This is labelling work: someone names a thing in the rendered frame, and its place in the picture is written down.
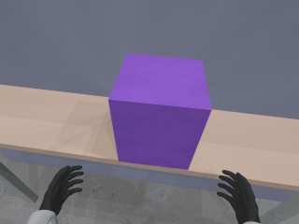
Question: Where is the left robot forearm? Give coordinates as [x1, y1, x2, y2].
[27, 210, 58, 224]

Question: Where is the table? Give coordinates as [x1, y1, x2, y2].
[0, 84, 299, 224]

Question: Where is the robot left hand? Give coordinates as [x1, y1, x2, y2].
[39, 165, 84, 216]

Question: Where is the carton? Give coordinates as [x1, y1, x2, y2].
[108, 53, 212, 170]

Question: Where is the robot right hand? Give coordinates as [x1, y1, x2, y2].
[217, 170, 261, 224]

